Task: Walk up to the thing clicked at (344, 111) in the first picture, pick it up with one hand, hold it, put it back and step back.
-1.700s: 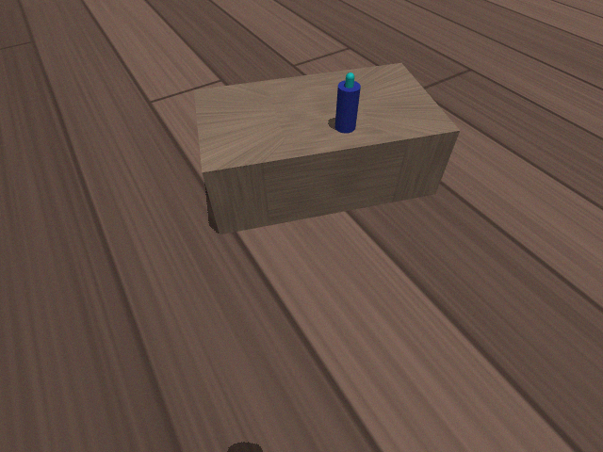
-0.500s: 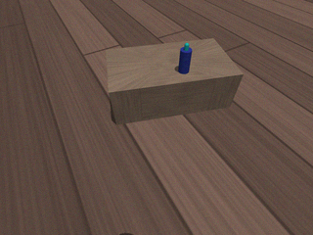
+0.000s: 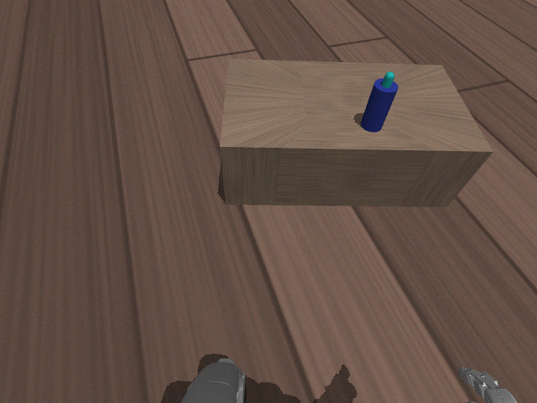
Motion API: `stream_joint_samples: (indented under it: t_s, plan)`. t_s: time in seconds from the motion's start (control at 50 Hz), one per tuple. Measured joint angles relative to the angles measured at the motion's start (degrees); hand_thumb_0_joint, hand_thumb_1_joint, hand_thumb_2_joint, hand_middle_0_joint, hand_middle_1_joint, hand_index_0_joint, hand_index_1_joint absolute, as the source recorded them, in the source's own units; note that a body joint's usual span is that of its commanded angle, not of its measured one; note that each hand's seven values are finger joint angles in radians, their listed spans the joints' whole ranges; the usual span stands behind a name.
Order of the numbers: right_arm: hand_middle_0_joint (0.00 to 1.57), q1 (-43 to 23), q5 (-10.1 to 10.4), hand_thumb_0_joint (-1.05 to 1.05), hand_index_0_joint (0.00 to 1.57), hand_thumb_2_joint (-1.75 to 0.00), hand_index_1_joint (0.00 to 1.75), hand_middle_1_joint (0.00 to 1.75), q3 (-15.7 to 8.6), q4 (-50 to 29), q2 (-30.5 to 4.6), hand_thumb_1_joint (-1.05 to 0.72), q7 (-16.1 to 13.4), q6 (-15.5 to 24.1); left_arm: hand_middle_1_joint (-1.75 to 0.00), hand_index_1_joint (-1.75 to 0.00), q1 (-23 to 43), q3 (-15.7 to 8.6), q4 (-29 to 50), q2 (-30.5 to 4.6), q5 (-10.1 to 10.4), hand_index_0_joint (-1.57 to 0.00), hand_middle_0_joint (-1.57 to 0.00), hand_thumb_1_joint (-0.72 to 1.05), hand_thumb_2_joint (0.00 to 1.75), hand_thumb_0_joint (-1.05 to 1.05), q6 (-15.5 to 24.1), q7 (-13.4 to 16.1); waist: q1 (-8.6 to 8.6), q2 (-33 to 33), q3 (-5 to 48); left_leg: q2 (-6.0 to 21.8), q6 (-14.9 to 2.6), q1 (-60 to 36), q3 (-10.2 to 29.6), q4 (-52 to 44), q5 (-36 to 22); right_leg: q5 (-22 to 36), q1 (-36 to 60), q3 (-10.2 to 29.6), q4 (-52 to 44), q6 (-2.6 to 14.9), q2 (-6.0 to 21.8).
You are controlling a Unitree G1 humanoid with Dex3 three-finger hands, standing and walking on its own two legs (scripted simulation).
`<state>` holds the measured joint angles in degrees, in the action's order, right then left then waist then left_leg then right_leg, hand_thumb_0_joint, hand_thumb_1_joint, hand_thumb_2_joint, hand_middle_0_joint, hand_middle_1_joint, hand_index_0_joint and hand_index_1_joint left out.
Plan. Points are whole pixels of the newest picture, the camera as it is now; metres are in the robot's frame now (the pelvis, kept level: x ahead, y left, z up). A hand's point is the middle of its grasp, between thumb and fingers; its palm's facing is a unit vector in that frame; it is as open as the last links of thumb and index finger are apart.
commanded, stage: walk up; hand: right
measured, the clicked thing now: (380, 100) +1.10 -0.31 -0.27
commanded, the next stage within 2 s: none
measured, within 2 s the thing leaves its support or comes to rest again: neither
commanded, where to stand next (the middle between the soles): +0.64 -0.15 m, yaw +7 degrees
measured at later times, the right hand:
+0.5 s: hand (496, 330) +0.28 -0.37 -0.13, palm faces -0.10 +0.92 -0.39, open 7.4 cm
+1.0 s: hand (491, 231) +0.46 -0.40 -0.09, palm faces -0.10 +0.89 -0.45, open 7.4 cm
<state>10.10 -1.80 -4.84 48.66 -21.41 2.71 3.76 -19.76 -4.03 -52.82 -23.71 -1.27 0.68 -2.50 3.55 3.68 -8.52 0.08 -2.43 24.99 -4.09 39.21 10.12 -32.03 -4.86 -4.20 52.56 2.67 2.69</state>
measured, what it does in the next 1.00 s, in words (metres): walks ahead: right foot, then left foot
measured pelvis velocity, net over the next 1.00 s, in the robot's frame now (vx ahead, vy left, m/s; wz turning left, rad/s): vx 0.36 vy -0.12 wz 0.09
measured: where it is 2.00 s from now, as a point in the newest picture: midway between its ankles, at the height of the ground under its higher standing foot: (326, 286)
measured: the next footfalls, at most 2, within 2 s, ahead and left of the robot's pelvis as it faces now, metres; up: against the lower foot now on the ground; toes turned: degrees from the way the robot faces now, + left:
right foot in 0.36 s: +0.26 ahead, -0.21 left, +0.00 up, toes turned -4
left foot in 0.74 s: +0.41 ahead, +0.01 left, +0.00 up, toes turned +9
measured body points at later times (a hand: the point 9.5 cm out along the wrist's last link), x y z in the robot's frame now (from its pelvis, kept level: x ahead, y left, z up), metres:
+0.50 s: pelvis +0.19 -0.09 +0.01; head +0.18 -0.12 +0.46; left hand +0.18 +0.25 -0.07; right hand +0.28 -0.42 -0.10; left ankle +0.17 +0.04 -0.65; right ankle +0.22 -0.20 -0.71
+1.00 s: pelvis +0.36 -0.12 +0.02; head +0.37 -0.10 +0.47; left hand +0.41 +0.20 -0.10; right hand +0.46 -0.44 -0.06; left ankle +0.37 +0.01 -0.71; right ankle +0.45 -0.28 -0.66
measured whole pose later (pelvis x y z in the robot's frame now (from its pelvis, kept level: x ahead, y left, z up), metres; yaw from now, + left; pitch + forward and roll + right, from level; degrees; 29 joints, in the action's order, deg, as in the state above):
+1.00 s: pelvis +0.36 -0.12 +0.02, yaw +5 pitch -4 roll +1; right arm 18.2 -0.5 -2.4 46.5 -22.9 0.8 5.9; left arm -16.5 -4.1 -46.5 -24.8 -0.8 0.9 -4.0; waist -0.1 4.7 -5.3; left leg 2.2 -0.7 12.6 -3.6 31.9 15.5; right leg -19.8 -28.9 1.2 55.1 0.8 6.4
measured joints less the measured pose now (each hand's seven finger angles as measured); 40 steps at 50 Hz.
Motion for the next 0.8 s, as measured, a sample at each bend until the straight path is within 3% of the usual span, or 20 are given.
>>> stream_joint_samples:
  t_s: [0.04, 0.08, 0.16, 0.26, 0.34, 0.4, 0.44, 0.5, 0.6, 0.7, 0.76, 0.8]
  plan:
    - [0.21, 0.48, 0.81, 0.01, 0.21, -0.90, 0.30, 0.30, 0.28, -0.92, 0.52, -0.90, -0.26, 0.01, -0.30, -0.30, 0.43, 0.83, 0.24, 0.65, 0.17, -0.20, -0.20, 0.90, 0.90, 0.01, -0.38, -0.28, -0.95, -0.02, 0.71, -0.09, -0.47, -2.41, 0.00, -0.90, 1.63, 1.90, -6.62, 2.69, 10.21, 0.55, -1.03]
    - [0.21, 1.60, 1.22, 0.01, 0.21, -0.90, 0.30, 0.30, 0.90, -1.46, 0.77, -0.90, -0.56, -0.01, -0.30, -0.30, 0.84, 1.08, 0.75, 0.84, 0.23, -0.21, -0.20, 0.90, 0.90, 0.01, -0.09, -0.70, -1.65, 0.03, 1.72, 0.00, -0.45, -5.63, 0.02, -3.65, 1.75, 5.14, -12.42, 3.56, 13.57, 0.35, -0.42]
    - [0.21, 5.01, 1.38, 0.01, 0.21, -0.90, 0.30, 0.30, 1.55, -1.57, 0.33, -0.90, -0.56, 0.75, -0.30, -0.30, 1.77, 0.34, 2.64, -0.05, -0.11, -0.21, -0.20, 0.90, 0.90, 0.01, 0.60, -1.71, -2.58, 0.18, 3.61, 0.14, 0.32, -10.49, 0.80, -7.75, 2.13, 9.59, -20.04, 4.36, 6.64, -1.11, 2.84]
    - [0.21, 7.65, 0.92, 0.01, 0.21, -0.90, 0.30, 0.30, 0.97, -0.67, -1.77, -0.90, -0.29, 0.72, -0.30, -0.30, 2.15, -1.17, 3.54, -1.44, -0.78, -0.21, -0.20, 0.90, 0.90, 0.01, 0.55, -3.27, -3.01, -1.18, 4.95, 1.45, 1.25, -13.20, 1.73, -7.63, 5.56, 14.64, -22.26, 4.38, -7.16, -1.99, 4.88]
    - [0.21, 8.88, 0.59, 0.01, 0.21, -0.90, 0.30, 0.30, 0.21, 0.24, -3.55, -0.90, -0.38, -0.03, -0.30, -0.30, 0.39, -2.38, 2.99, -2.67, -1.05, -0.21, -0.20, 0.90, 0.90, 0.01, 0.62, -3.75, -3.12, -2.72, 7.25, 3.07, 1.87, -13.43, 2.57, -3.73, 11.03, 17.38, -18.15, 2.30, -13.36, -1.86, 4.09]
    - [0.21, 9.35, 0.39, 0.01, 0.21, -0.90, 0.30, 0.30, -0.27, 1.10, -4.94, -0.90, -1.28, -0.93, -0.30, -0.30, -0.35, -3.09, 3.04, -2.64, -1.66, -0.21, -0.20, 0.90, 0.90, 0.01, 1.81, -2.84, -2.26, -5.96, 7.97, 4.38, -0.05, -9.12, 6.63, 8.81, 18.32, 15.29, -16.85, -0.35, -10.77, -2.71, 1.42]
    - [0.21, 8.92, 0.61, 0.01, 0.21, -0.90, 0.30, 0.30, -0.08, 2.38, -4.94, -0.90, -1.84, -1.57, -0.30, -0.30, -0.53, -2.60, 3.39, -1.83, -1.40, -0.21, -0.20, 0.90, 0.90, 0.01, 2.39, -2.07, -0.87, -6.75, 7.63, 2.04, 0.14, -4.59, 7.88, 19.42, 17.39, 13.20, -15.65, -1.41, -10.06, -2.14, 0.93]
    - [0.20, 7.41, 1.23, 0.01, 0.21, -0.90, 0.30, 0.30, 0.86, 3.16, -4.56, -0.90, -1.62, -1.07, -0.30, -0.30, -1.45, -1.39, 3.09, -0.15, -0.68, -0.21, -0.20, 0.90, 0.90, 0.01, 2.69, -1.47, 0.28, -7.13, 6.73, 0.61, 0.44, 0.58, 6.15, 24.22, 13.80, 13.60, -11.63, -2.21, -14.78, -1.29, 0.22]
    - [0.20, 5.59, 1.38, 0.01, 0.21, -0.90, 0.30, 0.30, 1.83, 1.42, -2.73, -0.90, -0.40, 0.05, -0.30, -0.30, -2.87, 0.04, 3.05, 0.79, -0.33, -0.21, -0.20, 0.90, 0.90, 0.01, 2.97, -1.07, 0.51, -5.42, 4.60, 1.49, 1.14, 4.11, 3.97, 14.51, 10.46, 13.84, -6.12, -3.45, -21.40, -0.44, -0.65]
    - [0.21, 4.39, 1.21, 0.01, 0.21, -0.90, 0.30, 0.30, 2.29, 0.45, -1.09, -0.90, 0.08, -0.12, -0.30, -0.30, -2.98, 0.58, 4.52, 0.22, -0.33, -0.21, -0.20, 0.90, 0.90, 0.01, 2.66, -0.93, 0.69, -3.02, 2.74, 2.36, 0.95, 1.97, 1.97, 1.05, 5.16, 10.01, -2.90, -5.28, -21.21, -0.71, -1.45]
    - [0.21, 3.97, 1.01, 0.01, 0.21, -0.90, 0.30, 0.30, 2.09, -0.09, -0.32, -0.90, -0.50, 0.79, -0.30, -0.30, -2.88, 0.80, 5.22, -0.48, 0.07, -0.21, -0.21, 0.90, 0.90, 0.01, 1.64, -0.78, 0.40, -0.19, 1.95, 0.37, -0.02, -2.09, -0.12, -5.16, -1.48, 4.53, -3.20, -5.25, -13.71, -0.69, 0.43]
    - [0.21, 3.74, 0.48, 0.01, 0.21, -0.90, 0.30, 0.30, 2.00, -1.22, -0.23, -0.90, -1.30, 1.47, -0.30, -0.30, -2.09, 0.85, 4.80, 0.27, 0.36, -0.21, -0.20, 0.90, 0.90, 0.01, 0.58, -0.34, -0.29, 1.00, 1.56, -0.32, -0.06, -2.62, -0.85, -1.89, 1.81, 3.77, -7.30, -1.47, -1.93, 0.11, 0.69]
